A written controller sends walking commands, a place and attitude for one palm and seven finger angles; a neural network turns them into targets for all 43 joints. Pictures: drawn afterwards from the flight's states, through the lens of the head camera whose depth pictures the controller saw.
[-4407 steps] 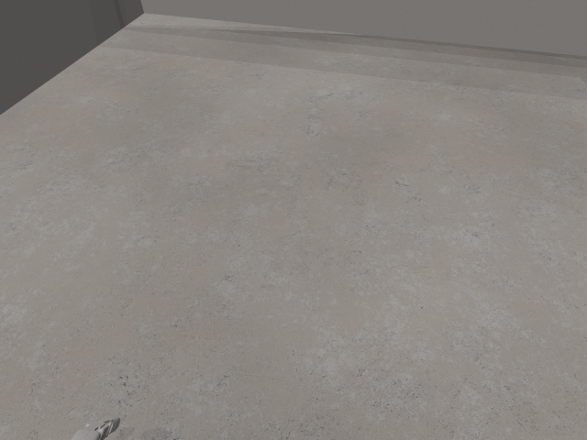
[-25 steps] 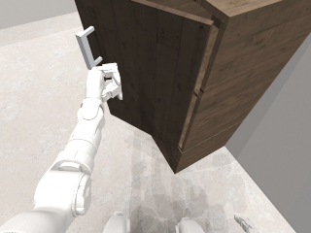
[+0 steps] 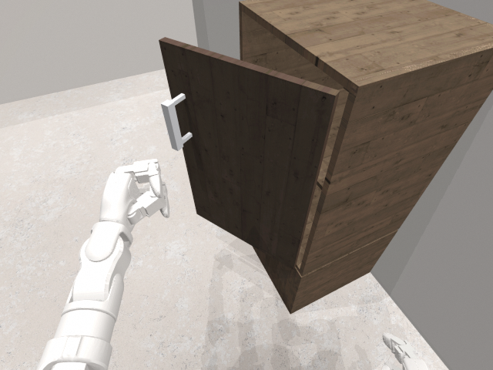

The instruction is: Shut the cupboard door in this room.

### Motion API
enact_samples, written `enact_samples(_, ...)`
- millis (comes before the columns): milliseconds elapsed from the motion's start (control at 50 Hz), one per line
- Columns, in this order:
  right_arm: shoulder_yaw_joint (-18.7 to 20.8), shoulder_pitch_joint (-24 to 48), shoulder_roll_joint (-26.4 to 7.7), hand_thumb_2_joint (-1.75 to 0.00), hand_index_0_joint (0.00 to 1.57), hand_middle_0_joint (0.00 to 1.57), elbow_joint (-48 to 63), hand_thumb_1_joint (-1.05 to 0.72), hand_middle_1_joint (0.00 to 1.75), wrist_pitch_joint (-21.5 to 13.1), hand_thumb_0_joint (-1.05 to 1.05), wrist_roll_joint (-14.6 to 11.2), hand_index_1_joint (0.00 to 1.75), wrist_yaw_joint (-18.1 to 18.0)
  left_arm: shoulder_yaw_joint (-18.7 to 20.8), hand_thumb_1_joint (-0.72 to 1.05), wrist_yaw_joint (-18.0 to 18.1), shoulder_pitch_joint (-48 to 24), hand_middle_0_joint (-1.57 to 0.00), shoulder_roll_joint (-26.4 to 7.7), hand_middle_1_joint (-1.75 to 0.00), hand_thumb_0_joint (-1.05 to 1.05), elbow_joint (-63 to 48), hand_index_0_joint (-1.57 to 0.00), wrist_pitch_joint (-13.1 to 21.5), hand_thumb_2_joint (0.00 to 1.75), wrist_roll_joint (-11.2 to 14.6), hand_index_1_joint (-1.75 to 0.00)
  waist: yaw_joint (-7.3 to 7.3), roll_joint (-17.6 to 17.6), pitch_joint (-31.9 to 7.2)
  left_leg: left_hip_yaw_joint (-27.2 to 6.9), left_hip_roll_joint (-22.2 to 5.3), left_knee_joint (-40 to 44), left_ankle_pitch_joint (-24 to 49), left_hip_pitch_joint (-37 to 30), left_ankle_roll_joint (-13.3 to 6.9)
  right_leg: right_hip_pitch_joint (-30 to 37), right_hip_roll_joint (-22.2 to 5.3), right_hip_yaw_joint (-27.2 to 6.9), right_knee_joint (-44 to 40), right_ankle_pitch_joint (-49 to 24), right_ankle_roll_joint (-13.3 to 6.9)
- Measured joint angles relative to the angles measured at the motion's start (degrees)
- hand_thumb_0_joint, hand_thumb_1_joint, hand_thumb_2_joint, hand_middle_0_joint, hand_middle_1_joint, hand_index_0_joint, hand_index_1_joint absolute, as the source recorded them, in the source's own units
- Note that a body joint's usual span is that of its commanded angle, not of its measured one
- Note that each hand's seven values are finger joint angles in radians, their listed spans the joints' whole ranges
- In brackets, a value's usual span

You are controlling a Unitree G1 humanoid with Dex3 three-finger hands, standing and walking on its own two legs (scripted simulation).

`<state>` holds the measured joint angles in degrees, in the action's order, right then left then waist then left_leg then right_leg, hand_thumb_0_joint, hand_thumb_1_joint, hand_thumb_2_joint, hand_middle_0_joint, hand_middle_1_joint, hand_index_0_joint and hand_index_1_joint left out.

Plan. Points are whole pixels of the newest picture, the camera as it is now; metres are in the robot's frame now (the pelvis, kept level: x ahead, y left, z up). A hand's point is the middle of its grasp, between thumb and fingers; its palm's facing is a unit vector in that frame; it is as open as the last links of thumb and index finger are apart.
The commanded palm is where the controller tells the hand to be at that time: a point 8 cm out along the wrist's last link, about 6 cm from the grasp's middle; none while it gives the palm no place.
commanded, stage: draw the hand back to the body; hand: left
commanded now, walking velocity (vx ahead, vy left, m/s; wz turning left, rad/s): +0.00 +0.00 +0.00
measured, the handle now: (178, 122) +0.63 +0.17 +0.06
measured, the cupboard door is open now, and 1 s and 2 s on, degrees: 31 31 31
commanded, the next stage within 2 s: step back with the hand held close in 1.08 s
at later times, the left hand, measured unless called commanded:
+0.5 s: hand (53, 235) +0.25 +0.24 +0.17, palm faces +0.35 -0.88 -0.32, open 4.6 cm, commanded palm +0.20 +0.28 +0.19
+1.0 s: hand (15, 250) +0.22 +0.26 +0.19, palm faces +0.47 -0.79 -0.40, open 7.3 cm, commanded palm +0.17 +0.30 +0.22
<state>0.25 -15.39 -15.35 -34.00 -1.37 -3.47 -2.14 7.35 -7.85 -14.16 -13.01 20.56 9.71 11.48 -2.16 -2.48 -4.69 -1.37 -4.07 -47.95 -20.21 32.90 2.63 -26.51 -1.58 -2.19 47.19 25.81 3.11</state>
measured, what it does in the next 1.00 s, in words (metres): stands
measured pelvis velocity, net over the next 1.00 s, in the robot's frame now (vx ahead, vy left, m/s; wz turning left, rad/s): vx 0.03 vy -0.01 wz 0.00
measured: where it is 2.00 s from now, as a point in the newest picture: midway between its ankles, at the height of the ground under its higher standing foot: outside the picture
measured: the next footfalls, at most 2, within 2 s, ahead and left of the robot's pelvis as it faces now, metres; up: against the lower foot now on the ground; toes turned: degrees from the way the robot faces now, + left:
none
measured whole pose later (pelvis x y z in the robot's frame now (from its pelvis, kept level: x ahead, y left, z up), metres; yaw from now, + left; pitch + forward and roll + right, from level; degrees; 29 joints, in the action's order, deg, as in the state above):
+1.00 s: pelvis +0.03 -0.01 +0.04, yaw +0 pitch -4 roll +0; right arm -0.7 -10.2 -13.2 -36.9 -6.5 -0.8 -5.7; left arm 19.1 6.3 25.6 -18.9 -20.3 2.3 3.4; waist 3.9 -3.3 0.4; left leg 0.0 -3.4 -25.4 -12.7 8.9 2.7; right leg -2.7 -2.8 -1.7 24.3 17.8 2.8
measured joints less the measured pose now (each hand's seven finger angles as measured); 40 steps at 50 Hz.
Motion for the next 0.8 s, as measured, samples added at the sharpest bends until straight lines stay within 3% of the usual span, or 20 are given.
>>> enact_samples(20, -0.16, 0.85, 0.02, -0.90, 0.19, 0.20, 0.47, -0.91, 0.30, -0.19, 0.01, -0.09, 0.30, -0.05, -0.03, 0.90, -0.38, 1.24, -1.28, -0.18, -1.47, 0.02, -1.44, -1.28, -0.48, 0.90, 0.22, -1.47, 0.24, 0.00, 0.10, 0.07, 0.10, 0.37, 0.12, -0.70, -0.04, 0.67, -0.11, -0.03, -0.32, -0.10, 0.04)
enact_samples(120, -0.65, 4.91, 1.85, -0.90, 0.19, 0.20, 2.16, -0.91, 0.30, 0.46, 0.01, 0.11, 0.30, -2.28, -2.05, 0.90, 5.88, 9.71, -1.20, -1.91, -1.39, 0.02, -12.81, -1.20, -3.95, 0.90, -4.89, -1.38, 1.67, 0.42, 1.14, 0.80, 0.50, 5.30, 1.97, -6.22, -0.30, 5.81, -0.64, -0.41, -4.95, -1.95, 0.34)
enact_samples(220, -1.95, 7.23, 2.92, -0.90, 0.20, 0.20, 2.53, -0.91, 0.30, 1.00, 0.01, 0.48, 0.30, -3.38, -1.85, 0.90, 9.65, 15.07, -1.09, -2.90, -1.26, 0.02, -19.38, -1.09, -6.65, 0.90, -6.80, -1.26, 3.22, 0.57, 2.68, 0.70, 0.79, 10.16, 3.98, -11.20, -0.49, 11.20, -0.98, 0.08, -10.48, -4.24, 0.31)
enact_samples(400, -3.63, 6.98, 3.83, -0.90, 0.20, 0.21, 0.79, -0.91, 0.30, -0.17, 0.01, 1.69, 0.30, -3.40, 1.62, 0.90, 12.66, 25.21, -0.85, -4.55, -1.01, 0.02, -30.23, -0.85, -9.31, 0.90, -7.64, -1.00, 4.63, 0.21, 4.64, 1.08, 1.21, 16.92, 6.26, -18.22, -0.70, 18.72, -1.56, 0.28, -18.53, -7.32, 0.53)
enact_samples(640, -2.59, 4.48, 3.27, -0.90, 0.20, 0.21, -2.21, -0.91, 0.30, -1.92, 0.01, 2.46, 0.30, -2.93, 10.18, 0.90, 13.93, 37.79, -0.52, -7.27, -0.65, 0.02, -40.17, -0.53, -8.71, 0.89, -7.62, -0.64, 5.46, -0.89, 4.81, 1.79, 1.33, 21.07, 7.20, -22.35, -0.64, 22.53, -1.84, -0.03, -22.56, -8.40, 0.51)
enact_samples(800, -1.22, 4.04, 2.16, -0.90, 0.20, 0.21, -2.83, -0.91, 0.30, -4.05, 0.01, 2.39, 0.30, -3.33, 14.14, 0.90, 14.65, 41.87, -0.32, -7.93, -0.42, 0.02, -43.08, -0.32, -7.08, 0.89, -7.78, -0.42, 6.28, -1.55, 4.58, 1.51, 1.03, 21.57, 7.04, -23.43, -0.33, 23.74, -1.53, 0.30, -23.12, -8.19, 0.19)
